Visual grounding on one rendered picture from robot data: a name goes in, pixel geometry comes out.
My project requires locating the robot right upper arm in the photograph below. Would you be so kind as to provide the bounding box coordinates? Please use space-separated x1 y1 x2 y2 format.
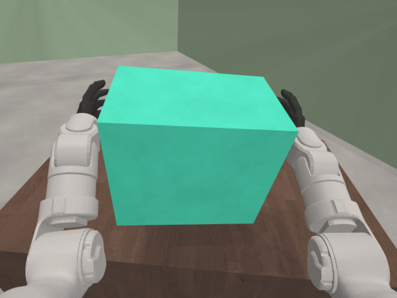
307 233 397 298

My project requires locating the robot right hand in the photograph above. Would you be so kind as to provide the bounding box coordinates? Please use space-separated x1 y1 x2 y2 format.
276 89 305 128

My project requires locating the pedestal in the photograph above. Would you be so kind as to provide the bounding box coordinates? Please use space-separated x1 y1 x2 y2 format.
0 140 397 298

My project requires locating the right robot forearm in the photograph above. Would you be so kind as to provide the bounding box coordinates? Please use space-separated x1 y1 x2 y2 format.
286 127 390 284

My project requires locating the left robot forearm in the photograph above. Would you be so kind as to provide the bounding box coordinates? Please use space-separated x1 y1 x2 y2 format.
25 113 100 281

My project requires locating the robot left upper arm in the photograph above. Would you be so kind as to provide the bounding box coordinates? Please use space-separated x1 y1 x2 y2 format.
0 228 106 298

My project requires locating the robot left hand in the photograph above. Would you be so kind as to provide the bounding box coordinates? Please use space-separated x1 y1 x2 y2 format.
77 80 109 119

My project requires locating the carton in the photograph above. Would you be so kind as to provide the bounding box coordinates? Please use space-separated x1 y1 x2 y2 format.
97 66 299 225

